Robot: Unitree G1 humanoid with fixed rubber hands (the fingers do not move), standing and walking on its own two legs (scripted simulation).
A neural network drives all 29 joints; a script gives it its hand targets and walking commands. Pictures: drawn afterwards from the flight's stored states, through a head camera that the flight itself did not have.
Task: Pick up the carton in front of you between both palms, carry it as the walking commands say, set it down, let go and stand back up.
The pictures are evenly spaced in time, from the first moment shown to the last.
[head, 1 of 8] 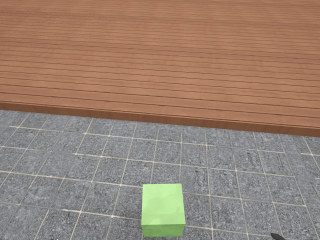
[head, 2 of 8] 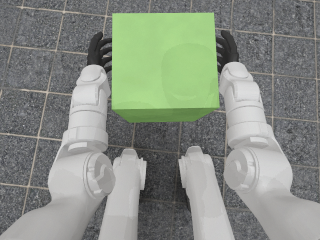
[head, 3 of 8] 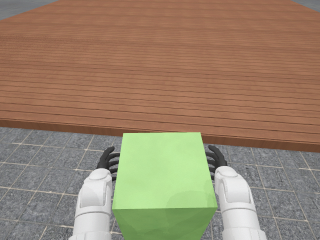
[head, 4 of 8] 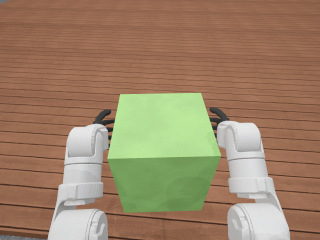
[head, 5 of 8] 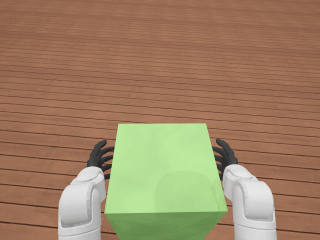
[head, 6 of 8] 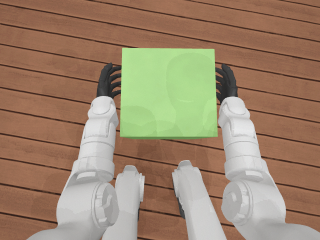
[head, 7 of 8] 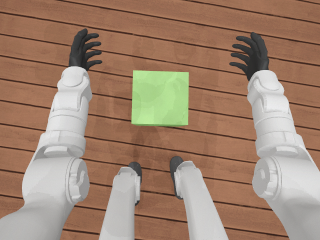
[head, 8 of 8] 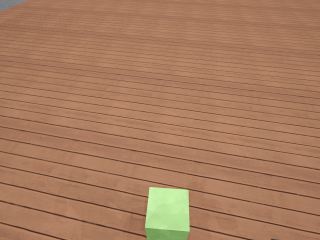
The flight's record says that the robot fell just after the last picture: no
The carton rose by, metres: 0.87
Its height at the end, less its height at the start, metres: +0.10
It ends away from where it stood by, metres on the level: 2.44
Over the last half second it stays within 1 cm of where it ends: yes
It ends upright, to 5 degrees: yes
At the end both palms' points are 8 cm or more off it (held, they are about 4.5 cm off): yes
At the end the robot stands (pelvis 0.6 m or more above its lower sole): yes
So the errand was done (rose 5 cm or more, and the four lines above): yes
